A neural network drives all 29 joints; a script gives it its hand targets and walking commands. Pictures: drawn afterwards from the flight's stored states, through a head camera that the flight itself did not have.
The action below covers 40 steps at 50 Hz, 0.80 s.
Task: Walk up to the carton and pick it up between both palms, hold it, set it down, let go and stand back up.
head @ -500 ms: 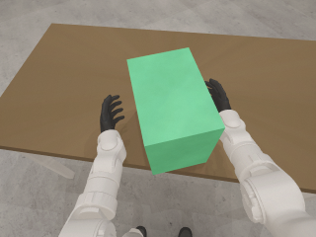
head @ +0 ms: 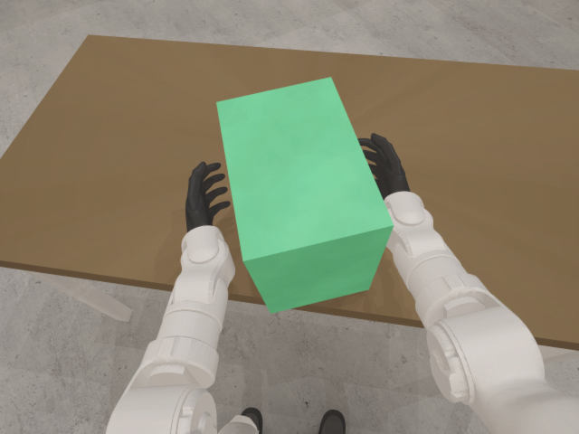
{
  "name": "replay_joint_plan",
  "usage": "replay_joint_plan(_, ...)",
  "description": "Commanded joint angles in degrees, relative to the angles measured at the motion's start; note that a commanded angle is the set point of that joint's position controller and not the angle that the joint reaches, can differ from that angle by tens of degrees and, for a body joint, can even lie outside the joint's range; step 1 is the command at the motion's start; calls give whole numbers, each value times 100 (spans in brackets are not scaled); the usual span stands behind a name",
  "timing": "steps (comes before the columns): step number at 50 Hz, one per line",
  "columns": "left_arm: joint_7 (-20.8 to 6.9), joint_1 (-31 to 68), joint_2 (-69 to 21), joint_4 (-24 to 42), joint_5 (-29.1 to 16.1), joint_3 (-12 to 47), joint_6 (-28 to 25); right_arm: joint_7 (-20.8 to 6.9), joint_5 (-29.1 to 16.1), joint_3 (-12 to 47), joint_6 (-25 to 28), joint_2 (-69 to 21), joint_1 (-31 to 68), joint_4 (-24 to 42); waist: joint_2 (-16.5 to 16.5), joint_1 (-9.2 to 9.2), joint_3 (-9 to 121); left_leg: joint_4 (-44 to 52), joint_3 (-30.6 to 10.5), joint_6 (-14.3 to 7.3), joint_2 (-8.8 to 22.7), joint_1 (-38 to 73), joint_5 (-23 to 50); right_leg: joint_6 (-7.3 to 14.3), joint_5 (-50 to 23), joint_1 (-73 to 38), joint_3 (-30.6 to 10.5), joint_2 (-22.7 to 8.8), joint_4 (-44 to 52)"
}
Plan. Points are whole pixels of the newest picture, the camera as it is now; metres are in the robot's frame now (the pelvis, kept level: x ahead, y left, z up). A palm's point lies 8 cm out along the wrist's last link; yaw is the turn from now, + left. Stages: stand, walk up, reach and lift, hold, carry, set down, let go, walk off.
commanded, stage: reach and lift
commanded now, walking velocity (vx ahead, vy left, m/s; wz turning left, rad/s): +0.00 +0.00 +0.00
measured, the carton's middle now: (298, 203) +0.44 +0.09 +0.00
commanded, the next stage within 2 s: none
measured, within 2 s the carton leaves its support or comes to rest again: neither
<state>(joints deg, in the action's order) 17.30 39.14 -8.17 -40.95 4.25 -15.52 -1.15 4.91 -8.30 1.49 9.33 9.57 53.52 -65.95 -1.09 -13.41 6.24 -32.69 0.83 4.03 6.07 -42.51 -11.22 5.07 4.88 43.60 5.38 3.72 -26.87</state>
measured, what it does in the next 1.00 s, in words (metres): stands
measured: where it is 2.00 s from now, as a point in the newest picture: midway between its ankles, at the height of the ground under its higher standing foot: outside the picture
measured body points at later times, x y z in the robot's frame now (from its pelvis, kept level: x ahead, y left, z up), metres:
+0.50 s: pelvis +0.00 +0.00 +0.00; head +0.12 +0.01 +0.43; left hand +0.39 +0.21 +0.02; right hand +0.49 -0.03 +0.03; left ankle +0.02 +0.16 -0.72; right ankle +0.07 -0.06 -0.72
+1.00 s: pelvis +0.02 +0.01 +0.02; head +0.11 +0.04 +0.45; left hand +0.38 +0.20 +0.03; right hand +0.47 -0.04 +0.03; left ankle +0.02 +0.16 -0.72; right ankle +0.07 -0.06 -0.72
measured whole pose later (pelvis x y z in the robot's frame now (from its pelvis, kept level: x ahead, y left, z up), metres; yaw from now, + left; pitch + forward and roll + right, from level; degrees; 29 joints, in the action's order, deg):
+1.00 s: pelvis +0.02 +0.01 +0.02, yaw +1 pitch +17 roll +0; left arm 12.5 33.8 -15.2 -40.4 22.2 -27.2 -11.0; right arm 1.4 19.6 -24.8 24.0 1.8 49.1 -73.3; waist -4.6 -8.9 5.0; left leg -24.3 0.9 3.3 4.5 -32.9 -8.7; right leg 4.4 3.4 34.2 5.4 2.6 -19.9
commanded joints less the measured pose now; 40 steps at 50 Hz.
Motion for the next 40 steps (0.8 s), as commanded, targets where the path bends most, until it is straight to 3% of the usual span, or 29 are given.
replay_joint_plan(1, -2, 2457, 241, 1268, 80, 196, -366, 32, 84, -26, 340, -18, 3240, 1269, -767, -275, 4986, 179, 580, -125, -582, -85, 1523, -554, -859, -4406, -806, -177, -193)
replay_joint_plan(15, -34, 2673, 124, 1108, 225, 138, -468, 69, 322, -175, 366, -349, 3354, 1198, -808, -318, 5020, 224, 602, -163, -592, -152, 1541, -593, -856, -4504, -813, -220, -176)
replay_joint_plan(22, -133, 2788, -220, 1118, 385, 172, -541, -20, 641, -403, 430, -703, 3319, 1072, -735, -237, 5013, 280, 593, -157, -593, 19, 1630, -592, -873, -4464, -736, -237, -115)
replay_joint_plan(26, -375, 2857, -1083, 1203, 707, 281, -629, -229, 1209, -656, 583, -1530, 3167, 885, -621, -57, 5023, 348, 594, -129, -598, 262, 1820, -570, -1055, -4476, -607, -251, -21)
replay_joint_plan(30, -858, 2684, -2274, 1086, 1373, 395, -834, -637, 2360, -1147, 958, -2738, 2644, 422, -426, 199, 4764, 537, 646, -110, -636, 597, 1991, -499, -1333, -4633, -365, -292, 93)
replay_joint_plan(35, -1051, 2158, -2364, 570, 1986, -87, -1122, -822, 3223, -1818, 1453, -2967, 2292, -163, -431, 140, 3807, 1011, 773, -287, -637, 336, 1526, -466, -1113, -4885, -267, -335, 194)
replay_joint_plan(40, -954, 1894, -2354, 480, 2137, -163, -1207, -864, 3347, -1971, 1646, -2803, 2214, -289, -373, 65, 3535, 1156, 808, -345, -609, 503, 1391, -426, -884, -4693, -198, -291, 324)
